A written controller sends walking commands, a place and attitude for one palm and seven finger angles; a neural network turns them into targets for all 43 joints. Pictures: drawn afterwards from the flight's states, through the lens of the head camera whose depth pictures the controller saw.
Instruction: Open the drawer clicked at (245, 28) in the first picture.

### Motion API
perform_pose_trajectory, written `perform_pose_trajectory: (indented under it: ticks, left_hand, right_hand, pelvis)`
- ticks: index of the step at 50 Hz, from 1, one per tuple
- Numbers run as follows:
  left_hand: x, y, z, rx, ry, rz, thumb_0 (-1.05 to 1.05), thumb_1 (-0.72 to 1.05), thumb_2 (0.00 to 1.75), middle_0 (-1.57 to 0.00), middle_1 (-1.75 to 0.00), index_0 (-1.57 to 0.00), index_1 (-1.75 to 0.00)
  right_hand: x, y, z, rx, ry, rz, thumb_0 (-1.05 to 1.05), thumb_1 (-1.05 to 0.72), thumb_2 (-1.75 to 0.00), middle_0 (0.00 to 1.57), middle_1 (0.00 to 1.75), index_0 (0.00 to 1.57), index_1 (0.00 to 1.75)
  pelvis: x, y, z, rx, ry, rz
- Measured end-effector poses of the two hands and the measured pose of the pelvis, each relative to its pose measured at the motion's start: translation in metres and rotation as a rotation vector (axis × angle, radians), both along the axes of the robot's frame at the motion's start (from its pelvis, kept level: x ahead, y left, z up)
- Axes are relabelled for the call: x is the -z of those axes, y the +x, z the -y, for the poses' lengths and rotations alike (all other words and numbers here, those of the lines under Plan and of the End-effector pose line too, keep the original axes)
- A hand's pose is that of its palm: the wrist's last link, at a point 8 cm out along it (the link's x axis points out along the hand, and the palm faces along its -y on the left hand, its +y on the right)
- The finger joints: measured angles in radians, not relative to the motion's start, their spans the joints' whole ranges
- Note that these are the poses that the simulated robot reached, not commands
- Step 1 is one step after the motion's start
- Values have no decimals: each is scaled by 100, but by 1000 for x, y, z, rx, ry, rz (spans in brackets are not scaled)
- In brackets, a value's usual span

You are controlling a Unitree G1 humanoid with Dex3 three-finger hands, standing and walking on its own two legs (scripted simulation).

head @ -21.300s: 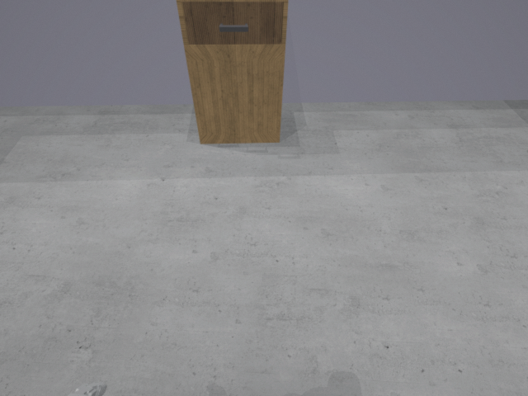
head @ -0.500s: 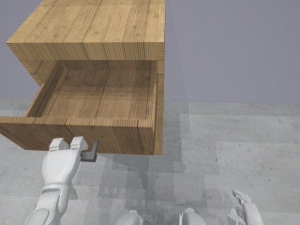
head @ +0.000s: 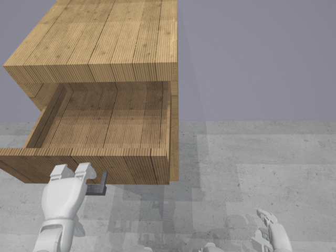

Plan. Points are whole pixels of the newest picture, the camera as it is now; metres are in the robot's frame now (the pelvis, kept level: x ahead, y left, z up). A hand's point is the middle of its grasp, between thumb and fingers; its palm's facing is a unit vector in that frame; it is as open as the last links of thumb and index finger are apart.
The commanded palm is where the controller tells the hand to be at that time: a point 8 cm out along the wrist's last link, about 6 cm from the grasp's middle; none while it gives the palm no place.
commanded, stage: lift the hand off the handle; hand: left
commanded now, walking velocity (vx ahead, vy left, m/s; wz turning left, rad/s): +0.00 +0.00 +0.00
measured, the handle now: (81, 182) +0.28 +0.26 -0.03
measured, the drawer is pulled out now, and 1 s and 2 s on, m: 0.25 0.25 0.25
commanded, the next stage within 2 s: draw the hand back to the body in 1.72 s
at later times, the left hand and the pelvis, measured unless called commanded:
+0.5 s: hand (71, 193) +0.24 +0.24 +0.02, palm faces +0.01 -0.06 -1.00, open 13.3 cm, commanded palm +0.22 +0.24 +0.08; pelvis +0.01 +0.00 +0.02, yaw +0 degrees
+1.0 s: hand (66, 186) +0.24 +0.24 +0.05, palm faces +0.01 -0.06 -1.00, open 13.1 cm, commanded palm +0.22 +0.24 +0.12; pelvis +0.01 +0.00 +0.03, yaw +0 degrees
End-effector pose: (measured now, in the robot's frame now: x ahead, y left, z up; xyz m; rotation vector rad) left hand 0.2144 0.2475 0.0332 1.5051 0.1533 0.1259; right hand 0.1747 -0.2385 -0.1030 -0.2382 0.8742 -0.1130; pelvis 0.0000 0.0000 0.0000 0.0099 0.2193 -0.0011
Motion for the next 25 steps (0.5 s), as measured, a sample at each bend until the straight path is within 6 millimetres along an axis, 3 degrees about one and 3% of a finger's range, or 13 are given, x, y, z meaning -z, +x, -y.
perform_pose_trajectory:
  ticks: [25]
  left_hand:
    - [-41, 0, 4, -6, 0, 19, 0, -49, 30, -32, -120, -42, -122]
  right_hand:
    - [-22, 35, -12, -48, 40, 49, 1, -90, -89, 20, 30, 20, 30]
  pelvis:
    - [-17, 14, 3, 2, 3, 57]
